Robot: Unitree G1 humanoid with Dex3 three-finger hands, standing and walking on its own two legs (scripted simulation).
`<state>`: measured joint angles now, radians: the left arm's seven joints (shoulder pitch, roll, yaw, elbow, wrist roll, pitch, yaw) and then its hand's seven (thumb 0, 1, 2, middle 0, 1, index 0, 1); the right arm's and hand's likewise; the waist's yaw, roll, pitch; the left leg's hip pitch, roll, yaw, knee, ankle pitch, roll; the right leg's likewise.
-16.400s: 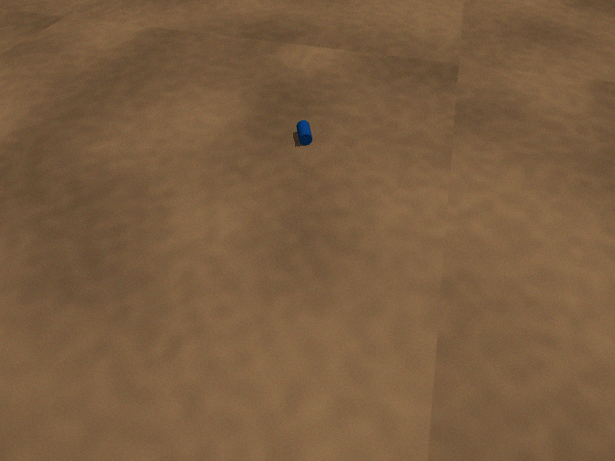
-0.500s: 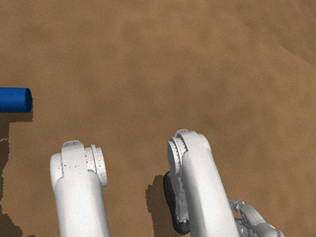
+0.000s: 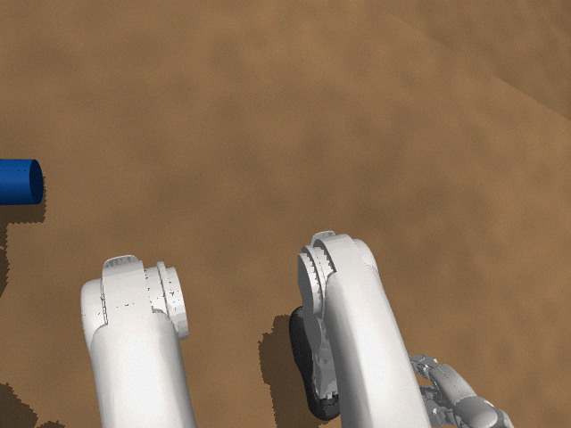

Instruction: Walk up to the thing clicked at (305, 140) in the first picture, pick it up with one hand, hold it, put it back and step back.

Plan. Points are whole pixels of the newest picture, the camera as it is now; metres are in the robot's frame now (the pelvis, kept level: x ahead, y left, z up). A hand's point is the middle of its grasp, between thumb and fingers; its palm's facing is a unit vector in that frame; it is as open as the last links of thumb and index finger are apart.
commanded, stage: rise first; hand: left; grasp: from above
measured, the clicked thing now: out of the picture +0.45 +0.39 -0.27
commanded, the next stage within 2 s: none
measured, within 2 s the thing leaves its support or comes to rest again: neither
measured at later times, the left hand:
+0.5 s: hand out of the picture +0.39 +0.42 -0.14, palm faces -0.44 -0.10 -0.89, open 14.0 cm
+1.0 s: hand out of the picture +0.39 +0.42 -0.13, palm faces -0.44 -0.09 -0.90, open 13.9 cm
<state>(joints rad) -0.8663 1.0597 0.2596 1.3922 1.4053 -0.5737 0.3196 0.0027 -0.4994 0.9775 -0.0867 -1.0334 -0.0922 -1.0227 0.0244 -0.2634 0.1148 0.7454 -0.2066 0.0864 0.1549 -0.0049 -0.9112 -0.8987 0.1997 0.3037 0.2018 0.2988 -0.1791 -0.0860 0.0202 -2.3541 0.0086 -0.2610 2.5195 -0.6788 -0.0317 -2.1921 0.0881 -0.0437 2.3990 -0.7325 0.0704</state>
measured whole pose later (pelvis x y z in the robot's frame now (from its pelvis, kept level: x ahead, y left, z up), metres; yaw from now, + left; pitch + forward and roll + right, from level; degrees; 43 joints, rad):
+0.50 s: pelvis +0.00 +0.00 +0.00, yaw +0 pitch +29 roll -13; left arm -0.84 1.04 0.24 1.33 1.37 -0.54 0.26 0.00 -0.52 0.99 -0.09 -1.03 -0.09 -1.02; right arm 0.04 -0.26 0.11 0.74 -0.19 0.08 0.16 0.00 -0.91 -0.90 0.20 0.30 0.20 0.30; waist -0.17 -0.07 0.00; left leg -2.35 0.01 -0.25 2.50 -0.68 -0.02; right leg -2.18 0.08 -0.04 2.38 -0.74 0.06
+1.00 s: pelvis +0.00 +0.01 +0.01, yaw +0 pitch +28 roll -13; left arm -0.84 1.02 0.22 1.29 1.35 -0.54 0.23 0.00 -0.49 0.97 -0.16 -0.95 -0.14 -0.96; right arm 0.05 -0.25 0.11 0.73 -0.18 0.10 0.16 0.00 -0.92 -0.90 0.20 0.30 0.20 0.30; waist -0.16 -0.07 -0.02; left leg -2.35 0.01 -0.24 2.49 -0.66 -0.01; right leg -2.17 0.07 -0.04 2.37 -0.73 0.05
